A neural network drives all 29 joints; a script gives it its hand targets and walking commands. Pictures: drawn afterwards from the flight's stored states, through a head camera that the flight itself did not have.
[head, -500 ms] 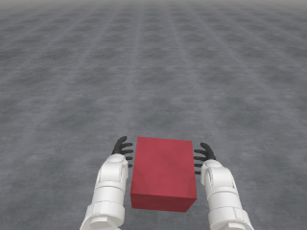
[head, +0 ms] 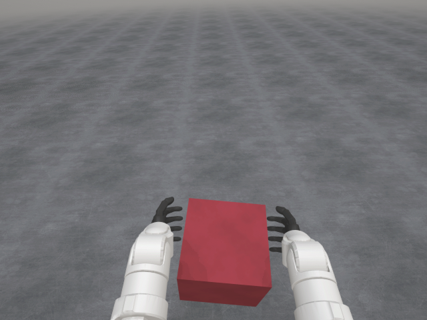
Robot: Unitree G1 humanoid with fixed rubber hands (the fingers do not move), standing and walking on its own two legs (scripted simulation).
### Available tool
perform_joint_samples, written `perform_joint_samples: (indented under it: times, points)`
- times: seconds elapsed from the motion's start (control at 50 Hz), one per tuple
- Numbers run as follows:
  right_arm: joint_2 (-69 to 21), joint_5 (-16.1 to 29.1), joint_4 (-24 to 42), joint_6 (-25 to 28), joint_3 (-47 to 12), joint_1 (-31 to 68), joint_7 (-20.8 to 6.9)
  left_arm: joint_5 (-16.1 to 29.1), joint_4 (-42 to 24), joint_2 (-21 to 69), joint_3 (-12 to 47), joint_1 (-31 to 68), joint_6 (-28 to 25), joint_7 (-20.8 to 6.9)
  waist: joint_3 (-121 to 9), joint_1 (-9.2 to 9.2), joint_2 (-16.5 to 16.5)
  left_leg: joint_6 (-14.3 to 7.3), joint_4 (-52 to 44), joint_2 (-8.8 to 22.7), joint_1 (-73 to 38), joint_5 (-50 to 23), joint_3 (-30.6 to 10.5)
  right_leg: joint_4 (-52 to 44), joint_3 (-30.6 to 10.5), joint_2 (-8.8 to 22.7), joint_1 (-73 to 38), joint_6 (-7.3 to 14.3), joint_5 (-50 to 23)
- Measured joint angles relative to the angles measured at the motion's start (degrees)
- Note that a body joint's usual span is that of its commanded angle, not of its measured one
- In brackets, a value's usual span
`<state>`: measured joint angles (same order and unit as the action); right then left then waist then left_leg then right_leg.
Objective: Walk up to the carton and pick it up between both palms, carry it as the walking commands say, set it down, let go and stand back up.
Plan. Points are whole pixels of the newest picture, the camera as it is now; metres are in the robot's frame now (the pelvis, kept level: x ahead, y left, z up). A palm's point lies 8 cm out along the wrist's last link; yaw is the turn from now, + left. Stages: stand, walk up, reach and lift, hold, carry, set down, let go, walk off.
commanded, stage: reach and lift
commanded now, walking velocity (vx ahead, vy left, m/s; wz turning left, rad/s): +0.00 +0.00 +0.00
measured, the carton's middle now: (222, 252) +0.31 +0.01 -0.04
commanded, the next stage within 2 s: hold in 0.06 s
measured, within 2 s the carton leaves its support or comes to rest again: neither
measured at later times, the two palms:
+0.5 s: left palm (164, 228) +0.30 +0.13 +0.06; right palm (290, 237) +0.29 -0.12 +0.05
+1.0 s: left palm (160, 234) +0.29 +0.14 +0.06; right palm (293, 243) +0.28 -0.13 +0.04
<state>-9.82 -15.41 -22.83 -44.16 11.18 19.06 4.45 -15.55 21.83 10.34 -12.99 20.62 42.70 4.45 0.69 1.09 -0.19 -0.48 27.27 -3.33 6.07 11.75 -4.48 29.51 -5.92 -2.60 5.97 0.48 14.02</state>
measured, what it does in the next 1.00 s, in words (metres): stands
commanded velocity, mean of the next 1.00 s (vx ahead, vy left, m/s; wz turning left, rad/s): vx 0.00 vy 0.00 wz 0.00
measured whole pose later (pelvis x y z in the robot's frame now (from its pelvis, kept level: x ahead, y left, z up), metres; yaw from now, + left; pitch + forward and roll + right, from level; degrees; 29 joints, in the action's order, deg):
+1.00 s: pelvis +0.00 +0.00 +0.00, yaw +0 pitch -8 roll +1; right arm -9.3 -14.0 -20.6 -44.9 10.1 17.1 3.9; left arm -14.5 19.8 9.7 -10.9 18.7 43.7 4.4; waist -0.4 1.3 -0.1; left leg -0.3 27.5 -3.2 7.4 11.6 -4.5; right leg 29.6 -5.9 -2.8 7.2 0.5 13.8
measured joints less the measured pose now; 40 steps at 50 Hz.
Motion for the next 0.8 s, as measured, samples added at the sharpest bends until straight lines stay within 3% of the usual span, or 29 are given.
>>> perform_joint_samples:
  times: [0.14, 0.22, 0.34, 0.42, 0.52, 0.6, 0.7, 0.8]
  points:
    - [-0.56, -0.61, -1.57, 0.85, 2.35, 1.71, 0.56, -0.08, 0.87, 0.46, -0.55, 1.35, -0.42, 0.69, 0.72, -0.15, 0.64, 0.15, 1.53, -0.02, 1.37, -0.04, 0.03, 1.57, 0.06, -0.12, 1.38, 0.04, -0.03]
    - [-0.96, -0.36, -3.3, 1.56, 3.52, 2.88, 2.94, -0.76, 2.92, 1.12, -1.61, 3.06, -1.3, 1.56, 0.84, -0.3, 0.69, 0.19, 2.64, 0.0, 2.18, 0.22, 0.16, 2.63, -0.01, -0.24, 2.21, 0.02, 0.17]
    - [-1.67, -0.18, -5.27, 2.34, 4.84, 4.69, 4.91, -0.85, 6.11, 2.05, -2.91, 5.36, -2.97, 6.41, 0.26, -0.56, 0.21, 0.15, 3.76, 0.0, 3.3, 0.68, 0.52, 3.84, -0.32, -0.35, 3.45, -0.1, 0.56]
    - [-1.74, 0.24, -6.68, 2.52, 4.62, 4.85, 6.06, -1.1, 8.24, 2.28, -3.53, 5.96, -3.68, 8.19, -1.67, 0.01, 0.19, 0.17, 3.46, 0.0, 3.65, 0.78, 0.59, 3.72, -0.41, -0.33, 3.89, -0.08, 0.74]
    - [-1.75, -1.12, -8.67, 2.46, 4.89, 4.81, 4.89, -1.01, 9.24, 1.88, -4.15, 4.91, -3.4, 7.17, -4.05, 0.21, 0.48, 0.21, 2.38, -0.04, 2.93, 0.85, 0.05, 2.49, 0.06, -0.18, 2.96, 0.08, 0.9]
    - [-1.35, -1.7, -8.36, 1.97, 4.68, 3.88, 2.13, -1.3, 8.42, 1.15, -4.06, 3.12, -2.78, 3.86, -4.77, 0.22, 0.84, 0.27, 1.37, 0.12, 1.86, 0.83, -0.21, 1.19, 0.25, -0.24, 1.74, 0.23, 0.75]
    - [-0.52, -0.85, -4.43, 0.78, 2.8, 1.61, -0.05, 0.02, 4.19, -0.02, -1.12, -0.04, -1.24, 0.48, -3.7, -0.53, 0.54, 0.29, 0.84, 0.21, 1.06, 0.82, -0.58, 0.05, 0.57, -0.25, 0.59, 0.28, 0.51]
    - [0.18, 0.62, -0.24, -0.05, 0.59, -0.57, -0.17, 0.88, 0.61, -0.42, 1.17, -1.28, 0.06, -0.05, -2.22, -0.49, -0.17, 0.1, 0.36, 0.19, 0.71, 0.56, -0.18, -0.18, 0.16, -0.2, 0.46, 0.1, 0.26]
